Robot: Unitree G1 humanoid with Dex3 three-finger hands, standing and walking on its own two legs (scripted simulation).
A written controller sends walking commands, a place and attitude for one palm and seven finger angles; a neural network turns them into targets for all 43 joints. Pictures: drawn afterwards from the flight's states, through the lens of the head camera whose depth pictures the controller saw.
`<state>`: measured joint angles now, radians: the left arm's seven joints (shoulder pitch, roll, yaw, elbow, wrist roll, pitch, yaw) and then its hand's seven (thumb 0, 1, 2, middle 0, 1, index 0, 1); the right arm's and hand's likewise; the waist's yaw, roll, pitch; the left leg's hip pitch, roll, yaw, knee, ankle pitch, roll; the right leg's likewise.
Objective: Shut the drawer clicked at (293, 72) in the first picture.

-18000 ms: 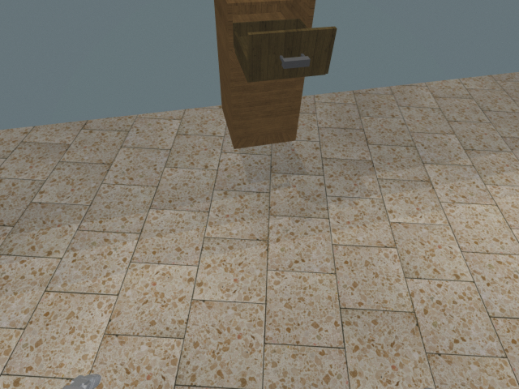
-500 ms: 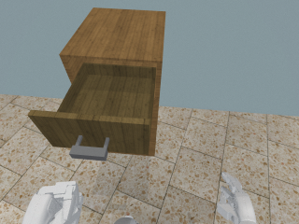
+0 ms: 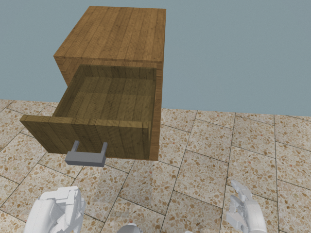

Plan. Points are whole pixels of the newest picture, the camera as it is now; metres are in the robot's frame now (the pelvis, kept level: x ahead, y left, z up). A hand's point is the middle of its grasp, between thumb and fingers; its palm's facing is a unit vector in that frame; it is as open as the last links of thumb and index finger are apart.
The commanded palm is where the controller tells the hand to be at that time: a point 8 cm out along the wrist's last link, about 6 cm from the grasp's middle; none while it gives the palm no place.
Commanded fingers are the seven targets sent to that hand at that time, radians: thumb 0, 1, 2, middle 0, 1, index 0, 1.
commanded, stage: bring the fist close to the handle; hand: left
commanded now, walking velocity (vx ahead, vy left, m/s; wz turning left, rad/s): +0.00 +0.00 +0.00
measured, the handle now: (88, 151) +0.34 +0.22 -0.01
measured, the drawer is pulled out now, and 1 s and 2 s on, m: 0.28 0.28 0.27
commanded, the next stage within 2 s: push the drawer shut in 1.24 s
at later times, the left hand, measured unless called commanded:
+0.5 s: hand (89, 201) +0.19 +0.17 +0.02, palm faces +0.00 -1.00 -0.06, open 3.3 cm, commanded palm +0.17 +0.23 +0.02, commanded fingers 0.00 0.90 0.90 -1.40 -1.60 -1.40 -1.60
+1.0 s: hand (96, 191) +0.23 +0.17 -0.01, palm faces -0.02 -1.00 -0.04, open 3.3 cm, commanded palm +0.20 +0.23 -0.01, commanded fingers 0.00 0.90 0.90 -1.40 -1.60 -1.40 -1.60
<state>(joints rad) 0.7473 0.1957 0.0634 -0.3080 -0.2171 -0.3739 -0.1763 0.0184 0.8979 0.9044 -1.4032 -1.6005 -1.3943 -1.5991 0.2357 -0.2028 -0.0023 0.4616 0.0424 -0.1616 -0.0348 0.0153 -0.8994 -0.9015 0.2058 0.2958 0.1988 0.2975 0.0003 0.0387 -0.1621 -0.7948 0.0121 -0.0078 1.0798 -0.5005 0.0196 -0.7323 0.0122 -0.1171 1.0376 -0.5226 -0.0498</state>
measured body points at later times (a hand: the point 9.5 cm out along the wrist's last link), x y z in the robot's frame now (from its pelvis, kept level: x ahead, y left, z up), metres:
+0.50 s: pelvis +0.00 -0.01 -0.02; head +0.07 +0.00 +0.42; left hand +0.19 +0.22 +0.03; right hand +0.18 -0.24 -0.10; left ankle +0.02 +0.11 -0.67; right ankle +0.00 -0.09 -0.67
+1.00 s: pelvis -0.01 +0.00 -0.05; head +0.09 +0.02 +0.39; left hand +0.22 +0.22 -0.01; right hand +0.17 -0.23 -0.14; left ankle +0.02 +0.11 -0.67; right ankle +0.00 -0.09 -0.67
